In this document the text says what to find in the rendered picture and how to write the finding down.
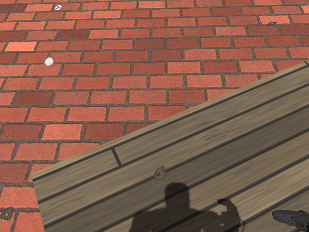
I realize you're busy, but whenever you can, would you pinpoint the robot right hand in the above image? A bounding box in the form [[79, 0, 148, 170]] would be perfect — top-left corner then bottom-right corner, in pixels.
[[272, 210, 309, 232]]

